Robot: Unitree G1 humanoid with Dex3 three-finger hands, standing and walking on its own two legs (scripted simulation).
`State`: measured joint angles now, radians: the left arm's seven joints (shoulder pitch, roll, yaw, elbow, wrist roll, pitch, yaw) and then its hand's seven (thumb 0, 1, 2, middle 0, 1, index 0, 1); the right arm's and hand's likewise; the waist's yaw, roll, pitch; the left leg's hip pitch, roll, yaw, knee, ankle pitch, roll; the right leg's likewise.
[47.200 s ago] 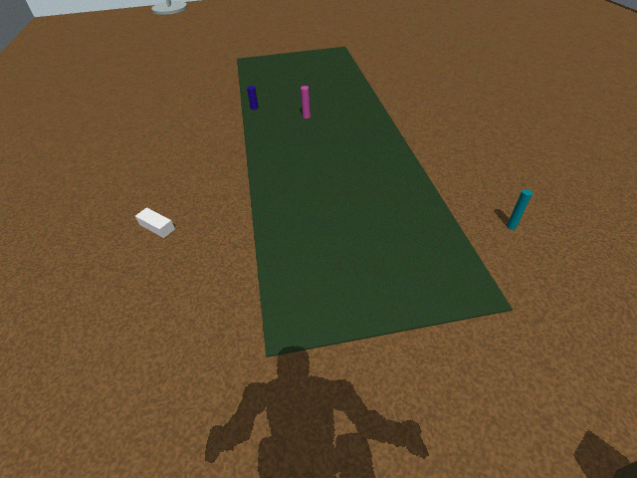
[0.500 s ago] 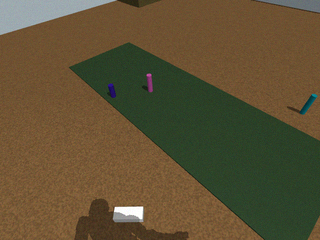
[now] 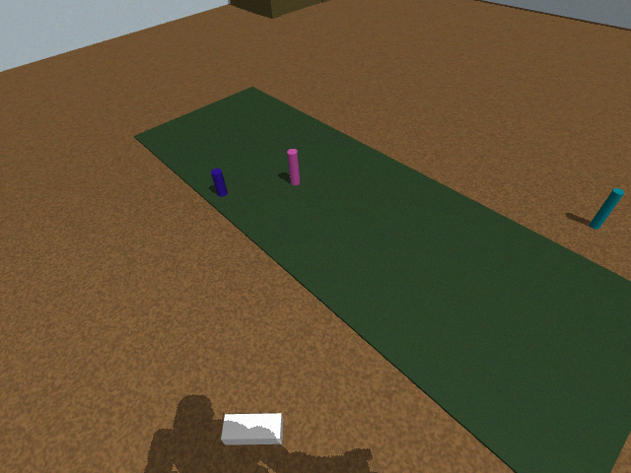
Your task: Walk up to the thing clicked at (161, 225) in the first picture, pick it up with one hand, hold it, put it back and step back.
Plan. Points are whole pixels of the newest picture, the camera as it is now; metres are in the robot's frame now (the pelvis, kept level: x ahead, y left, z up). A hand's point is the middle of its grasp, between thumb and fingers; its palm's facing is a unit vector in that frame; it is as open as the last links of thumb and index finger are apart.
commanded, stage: stand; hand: left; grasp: from above
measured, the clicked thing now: (253, 429) +0.42 +0.25 -0.75
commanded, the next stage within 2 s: step back in 0.56 s
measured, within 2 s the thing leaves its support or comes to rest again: neither
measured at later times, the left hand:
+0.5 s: hand out of the picture +0.07 +0.24 -0.16, palm faces +0.00 -0.94 -0.33, open 7.4 cm
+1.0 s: hand out of the picture +0.08 +0.30 -0.18, palm faces -0.05 -0.93 -0.37, open 7.4 cm
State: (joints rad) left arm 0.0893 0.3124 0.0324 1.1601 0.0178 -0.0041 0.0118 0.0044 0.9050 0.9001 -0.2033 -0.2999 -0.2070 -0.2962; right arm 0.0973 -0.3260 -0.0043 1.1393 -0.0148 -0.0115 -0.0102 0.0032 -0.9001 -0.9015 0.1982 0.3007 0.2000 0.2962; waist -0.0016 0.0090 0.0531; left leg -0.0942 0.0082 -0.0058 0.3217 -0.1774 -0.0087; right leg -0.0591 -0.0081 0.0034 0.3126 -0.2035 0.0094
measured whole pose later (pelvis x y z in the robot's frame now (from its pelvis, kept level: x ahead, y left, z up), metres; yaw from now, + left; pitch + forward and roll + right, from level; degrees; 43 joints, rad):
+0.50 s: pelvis +0.00 +0.00 +0.00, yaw +0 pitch -3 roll +0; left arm 0.11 0.32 0.02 1.16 0.02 -0.01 0.00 0.01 0.91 0.90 -0.20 -0.30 -0.21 -0.30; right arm 0.11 -0.33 0.00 1.15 -0.01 -0.01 0.00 0.00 -0.90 -0.90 0.20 0.30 0.20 0.30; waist 0.00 0.01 0.06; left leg -0.10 0.01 -0.01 0.31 -0.17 -0.01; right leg -0.07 0.00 0.00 0.31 -0.20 0.01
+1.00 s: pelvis -0.07 +0.04 -0.02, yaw -1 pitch -2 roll -2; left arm 0.03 0.42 0.06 0.90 0.01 0.07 0.04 0.01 0.91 0.90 -0.20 -0.30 -0.21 -0.30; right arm 0.14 -0.36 -0.05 0.97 -0.03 0.03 0.01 0.00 -0.90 -0.90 0.20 0.30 0.20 0.30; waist -0.03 -0.05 0.19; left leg -0.28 -0.03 -0.02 0.63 -0.32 0.05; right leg -0.45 0.10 0.16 1.02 -0.56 -0.03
